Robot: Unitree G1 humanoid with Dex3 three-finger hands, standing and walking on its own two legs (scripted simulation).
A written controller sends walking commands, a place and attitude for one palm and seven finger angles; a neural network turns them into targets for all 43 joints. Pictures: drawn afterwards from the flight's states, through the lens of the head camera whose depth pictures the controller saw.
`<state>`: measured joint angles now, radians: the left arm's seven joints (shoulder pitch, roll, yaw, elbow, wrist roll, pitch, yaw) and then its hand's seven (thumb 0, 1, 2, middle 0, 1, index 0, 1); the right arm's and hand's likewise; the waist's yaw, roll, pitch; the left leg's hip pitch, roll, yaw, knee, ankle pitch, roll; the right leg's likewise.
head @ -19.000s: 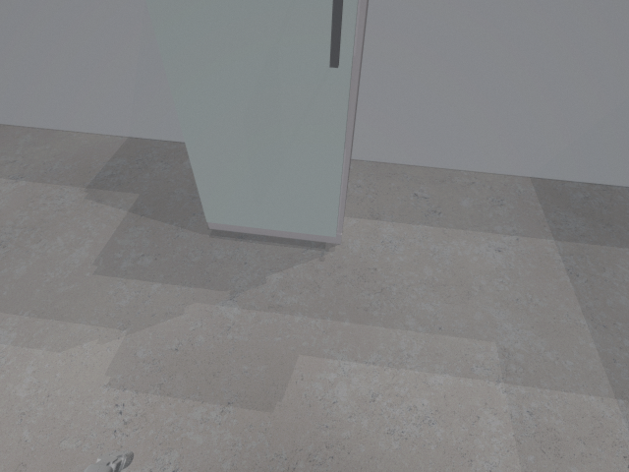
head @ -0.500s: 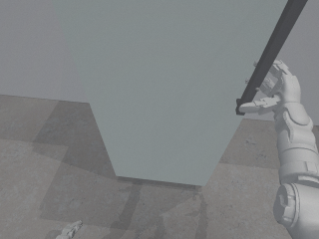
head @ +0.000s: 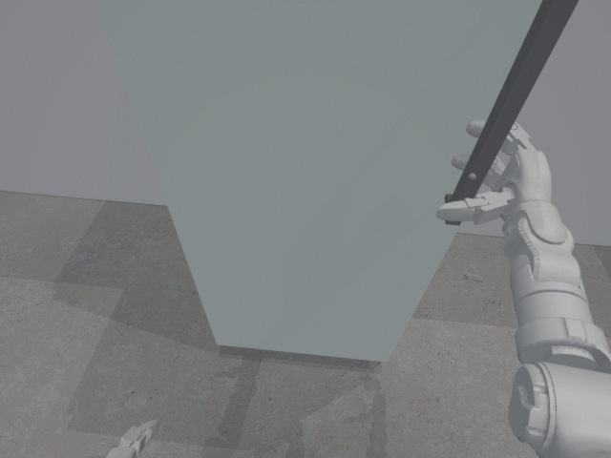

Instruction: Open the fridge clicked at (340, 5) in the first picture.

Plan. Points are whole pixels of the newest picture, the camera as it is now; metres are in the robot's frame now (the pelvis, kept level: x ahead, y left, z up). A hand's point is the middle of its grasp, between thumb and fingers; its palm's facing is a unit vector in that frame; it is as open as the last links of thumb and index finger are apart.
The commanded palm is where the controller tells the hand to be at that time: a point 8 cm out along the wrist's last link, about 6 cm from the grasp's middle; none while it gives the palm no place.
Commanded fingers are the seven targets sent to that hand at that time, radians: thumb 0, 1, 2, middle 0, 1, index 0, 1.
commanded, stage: slide the fingers in behind the handle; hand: right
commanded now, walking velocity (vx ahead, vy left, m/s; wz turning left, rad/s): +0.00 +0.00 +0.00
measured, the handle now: (499, 105) +0.50 -0.18 +0.24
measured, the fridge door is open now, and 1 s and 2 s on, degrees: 0 0 0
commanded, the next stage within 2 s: grip the handle and tug to test in 0.42 s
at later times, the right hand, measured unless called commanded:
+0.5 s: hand (470, 176) +0.45 -0.16 +0.17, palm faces +0.01 +1.00 +0.02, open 14.0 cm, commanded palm +0.42 -0.21 +0.17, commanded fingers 0.00 0.50 -0.30 0.30 1.20 0.30 1.20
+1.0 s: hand (472, 175) +0.45 -0.16 +0.17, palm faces +0.00 +1.00 +0.02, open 9.0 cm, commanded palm +0.42 -0.21 +0.17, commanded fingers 0.00 -0.67 -0.80 0.43 1.37 0.43 1.37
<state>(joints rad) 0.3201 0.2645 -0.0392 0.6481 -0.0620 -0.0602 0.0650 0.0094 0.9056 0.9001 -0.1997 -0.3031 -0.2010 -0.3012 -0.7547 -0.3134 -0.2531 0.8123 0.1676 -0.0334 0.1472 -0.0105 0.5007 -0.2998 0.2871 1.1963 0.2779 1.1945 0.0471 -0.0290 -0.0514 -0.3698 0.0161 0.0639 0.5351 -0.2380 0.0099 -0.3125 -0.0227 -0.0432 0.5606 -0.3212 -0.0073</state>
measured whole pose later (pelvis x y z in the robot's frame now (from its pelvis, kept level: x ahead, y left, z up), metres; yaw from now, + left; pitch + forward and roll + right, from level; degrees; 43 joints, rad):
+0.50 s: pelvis +0.00 +0.00 +0.00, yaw +0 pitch +4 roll +0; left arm 0.33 0.26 -0.04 0.67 -0.06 -0.06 0.07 0.01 0.91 0.90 -0.20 -0.30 -0.20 -0.30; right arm -0.78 -0.31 -0.25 0.85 0.16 -0.05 0.15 -0.01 0.50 -0.30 0.29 1.20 0.29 1.20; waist 0.05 -0.03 -0.05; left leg -0.38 0.02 0.06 0.54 -0.24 0.01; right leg -0.32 -0.02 -0.04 0.56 -0.32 -0.01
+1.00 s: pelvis +0.00 +0.00 +0.00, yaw +1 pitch +5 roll +0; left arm 0.34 0.26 -0.04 0.66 -0.06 -0.06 0.06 0.01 0.91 0.90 -0.20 -0.30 -0.20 -0.30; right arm -0.76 -0.32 -0.27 0.83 0.16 -0.06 0.16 0.00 -0.22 -0.61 0.36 1.30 0.36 1.28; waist 0.06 -0.02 -0.05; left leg -0.38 0.01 0.05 0.53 -0.23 0.01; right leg -0.32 -0.02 -0.05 0.56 -0.32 -0.01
